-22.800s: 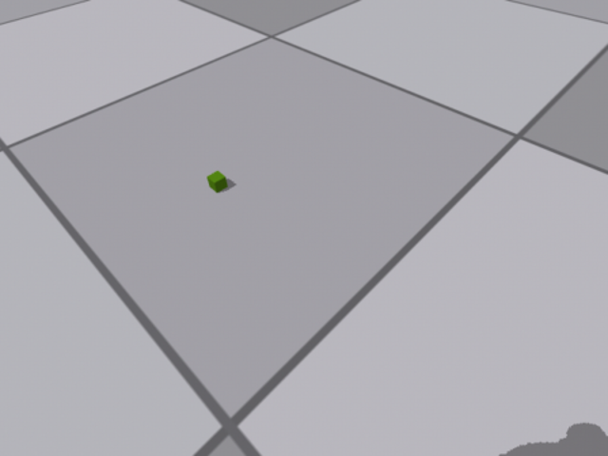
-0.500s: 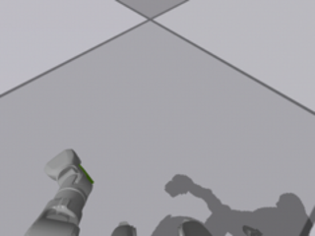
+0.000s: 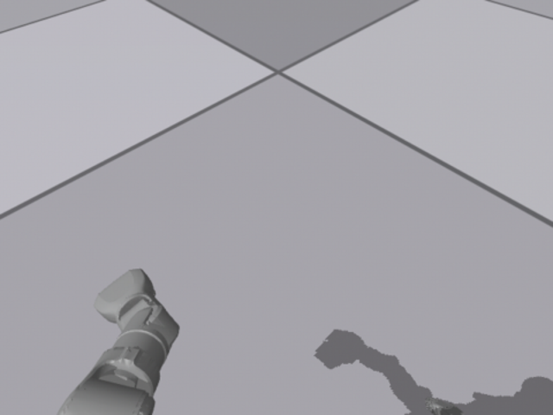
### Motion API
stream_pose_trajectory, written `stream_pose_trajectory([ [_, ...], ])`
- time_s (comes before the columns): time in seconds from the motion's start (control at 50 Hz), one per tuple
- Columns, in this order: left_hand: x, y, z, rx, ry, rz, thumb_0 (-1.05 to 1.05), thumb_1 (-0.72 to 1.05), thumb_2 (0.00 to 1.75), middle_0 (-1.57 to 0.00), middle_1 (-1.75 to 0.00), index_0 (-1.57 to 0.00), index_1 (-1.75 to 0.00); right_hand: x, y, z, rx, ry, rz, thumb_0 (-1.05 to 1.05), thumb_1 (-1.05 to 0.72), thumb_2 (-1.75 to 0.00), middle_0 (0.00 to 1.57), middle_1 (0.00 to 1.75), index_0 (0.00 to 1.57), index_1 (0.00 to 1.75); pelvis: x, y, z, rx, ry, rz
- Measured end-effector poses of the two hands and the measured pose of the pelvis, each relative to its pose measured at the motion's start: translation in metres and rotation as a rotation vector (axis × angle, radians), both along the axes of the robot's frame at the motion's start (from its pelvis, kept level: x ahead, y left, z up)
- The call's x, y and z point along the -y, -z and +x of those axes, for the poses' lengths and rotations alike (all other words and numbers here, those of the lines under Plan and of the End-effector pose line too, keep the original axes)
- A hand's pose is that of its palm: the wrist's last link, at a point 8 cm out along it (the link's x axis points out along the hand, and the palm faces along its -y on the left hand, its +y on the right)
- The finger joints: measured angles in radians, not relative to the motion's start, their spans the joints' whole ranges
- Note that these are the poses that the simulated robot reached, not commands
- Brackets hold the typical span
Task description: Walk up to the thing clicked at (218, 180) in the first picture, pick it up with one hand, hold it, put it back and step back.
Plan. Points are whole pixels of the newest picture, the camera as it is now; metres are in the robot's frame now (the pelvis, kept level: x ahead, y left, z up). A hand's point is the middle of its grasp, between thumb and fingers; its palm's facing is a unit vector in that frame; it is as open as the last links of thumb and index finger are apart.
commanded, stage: hold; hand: left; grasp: from above
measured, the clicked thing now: (147, 321) +0.32 +0.23 -0.12
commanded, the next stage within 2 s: crouch in 1.72 s
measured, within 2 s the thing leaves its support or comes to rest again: neither
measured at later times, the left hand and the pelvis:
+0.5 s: hand (137, 314) +0.31 +0.22 -0.05, palm faces -0.33 -0.32 -0.89, open 9.2 cm; pelvis +0.00 +0.00 +0.01, yaw +0 degrees
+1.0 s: hand (130, 319) +0.30 +0.23 -0.03, palm faces -0.31 -0.32 -0.89, open 9.2 cm; pelvis -0.01 +0.00 +0.01, yaw +0 degrees
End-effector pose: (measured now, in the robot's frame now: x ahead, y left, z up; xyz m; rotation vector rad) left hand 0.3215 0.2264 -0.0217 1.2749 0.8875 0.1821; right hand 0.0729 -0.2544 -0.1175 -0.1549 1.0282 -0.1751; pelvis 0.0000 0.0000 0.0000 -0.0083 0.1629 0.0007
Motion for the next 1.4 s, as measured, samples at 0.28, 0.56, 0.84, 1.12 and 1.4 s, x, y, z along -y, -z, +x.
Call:
stream_pose_trajectory([
  [0.28, -0.001, -0.020, -0.004, 0.013, 0.022, 0.011, -0.02, 0.13, 0.31, -0.79, -0.41, -0.82, -0.37, -0.007, -0.009, 0.017, 0.049, -0.037, 0.036, 0.01, -0.89, -0.89, 0.20, 0.29, 0.20, 0.30, -0.001, -0.008, 0.001, 0.045, 0.005, 0.007],
  [0.56, 0.000, -0.031, -0.009, 0.019, 0.008, 0.003, -0.02, 0.13, 0.31, -0.79, -0.40, -0.82, -0.38, -0.012, -0.013, 0.025, 0.074, -0.065, 0.060, 0.01, -0.90, -0.89, 0.20, 0.29, 0.20, 0.30, -0.001, -0.012, -0.001, 0.070, 0.006, 0.009],
  [0.84, -0.003, -0.040, -0.018, 0.029, 0.009, 0.013, -0.02, 0.12, 0.31, -0.80, -0.40, -0.83, -0.37, -0.012, -0.019, 0.035, 0.115, -0.082, 0.057, 0.01, -0.90, -0.90, 0.20, 0.29, 0.20, 0.30, -0.001, -0.014, -0.004, 0.092, 0.004, 0.010],
  [1.12, -0.004, -0.048, -0.027, 0.038, 0.007, 0.008, -0.02, 0.11, 0.32, -0.80, -0.39, -0.84, -0.37, -0.018, -0.025, 0.053, 0.172, -0.111, 0.066, 0.01, -0.90, -0.90, 0.20, 0.29, 0.20, 0.30, -0.001, -0.015, -0.007, 0.111, 0.001, 0.010],
  [1.4, -0.002, -0.051, -0.038, 0.039, 0.013, 0.000, -0.02, 0.10, 0.32, -0.82, -0.38, -0.85, -0.35, -0.025, -0.031, 0.067, 0.217, -0.141, 0.071, 0.01, -0.91, -0.90, 0.20, 0.29, 0.20, 0.30, -0.001, -0.015, -0.009, 0.125, -0.005, 0.009],
])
